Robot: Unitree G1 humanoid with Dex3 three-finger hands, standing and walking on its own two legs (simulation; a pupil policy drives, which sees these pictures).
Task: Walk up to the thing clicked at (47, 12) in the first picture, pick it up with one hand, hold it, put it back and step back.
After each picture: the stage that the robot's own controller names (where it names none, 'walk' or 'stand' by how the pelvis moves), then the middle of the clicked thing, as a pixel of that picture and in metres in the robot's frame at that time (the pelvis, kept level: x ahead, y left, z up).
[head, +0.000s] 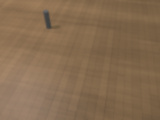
stand; (47, 19) +1.79 +0.47 -0.65
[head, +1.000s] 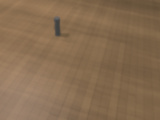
walk; (57, 26) +1.67 +0.25 -0.64
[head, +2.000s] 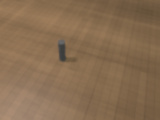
walk; (62, 51) +1.14 +0.17 -0.65
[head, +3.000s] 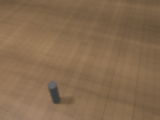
walk; (54, 93) +0.69 +0.24 -0.64
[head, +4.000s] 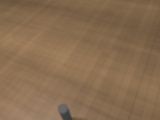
walk; (65, 115) +0.48 +0.23 -0.64
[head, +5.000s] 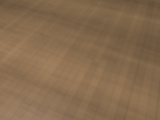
stand; out of the picture +0.39 +0.19 -0.65
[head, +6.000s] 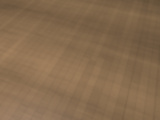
stand; out of the picture +0.37 +0.19 -0.65
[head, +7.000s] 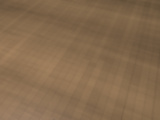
stand; out of the picture +0.40 +0.20 -0.66
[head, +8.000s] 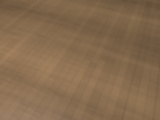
stand; out of the picture +0.38 +0.20 -0.66
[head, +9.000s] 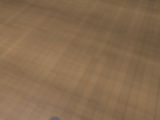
go down; out of the picture +0.39 +0.19 -0.65
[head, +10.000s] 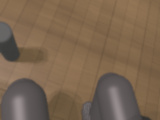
go down; (6, 45) +0.47 +0.24 -0.23
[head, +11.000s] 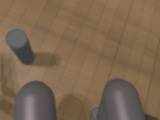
close in; (22, 50) +0.47 +0.23 -0.25
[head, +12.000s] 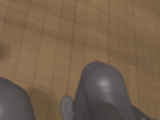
close in; out of the picture +0.45 +0.28 -0.16
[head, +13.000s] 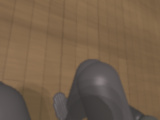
close; out of the picture +0.44 +0.29 -0.16
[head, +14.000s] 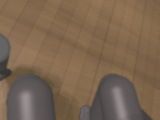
lift; out of the picture +0.35 +0.27 -0.08
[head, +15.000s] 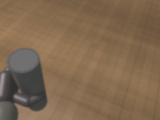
hold; (32, 85) +0.31 +0.16 +0.07
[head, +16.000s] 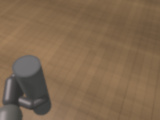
hold; (35, 89) +0.31 +0.16 +0.04
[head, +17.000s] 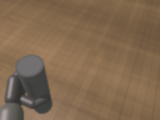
hold; (37, 89) +0.31 +0.16 +0.04
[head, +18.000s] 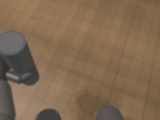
crouch; (22, 63) +0.40 +0.19 -0.02
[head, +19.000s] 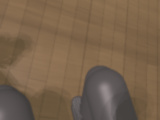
lower; out of the picture +0.48 +0.28 -0.10
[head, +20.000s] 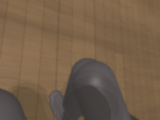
lower; out of the picture +0.46 +0.30 -0.16
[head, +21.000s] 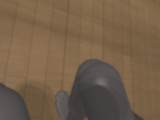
lower; out of the picture +0.44 +0.30 -0.16
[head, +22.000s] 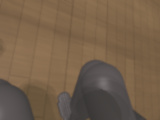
lower; out of the picture +0.43 +0.29 -0.16
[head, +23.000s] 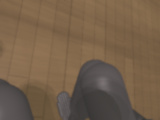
rest; out of the picture +0.43 +0.29 -0.16
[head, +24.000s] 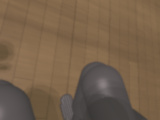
open; out of the picture +0.44 +0.27 -0.17
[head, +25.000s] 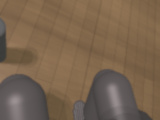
stand; out of the picture +0.45 +0.26 -0.19
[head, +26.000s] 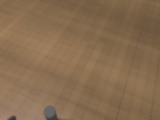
stand; (51, 118) +0.41 +0.18 -0.56
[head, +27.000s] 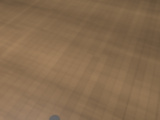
stand; out of the picture +0.41 +0.18 -0.60
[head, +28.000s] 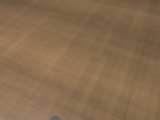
stand; out of the picture +0.40 +0.18 -0.60
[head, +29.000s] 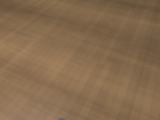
stand; out of the picture +0.43 +0.17 -0.65
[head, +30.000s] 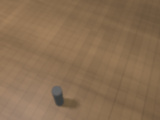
walk; (58, 96) +0.50 +0.16 -0.64
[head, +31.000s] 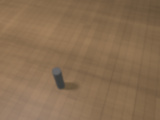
walk; (58, 79) +0.70 +0.24 -0.63
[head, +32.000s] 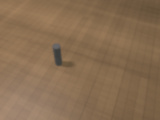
stand; (57, 55) +1.01 +0.23 -0.63
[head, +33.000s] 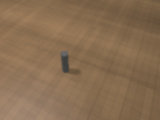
stand; (65, 62) +1.02 +0.18 -0.65
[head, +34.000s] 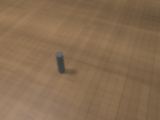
stand; (60, 63) +1.02 +0.22 -0.66
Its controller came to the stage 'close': yes
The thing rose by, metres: 0.68
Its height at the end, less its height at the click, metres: +0.00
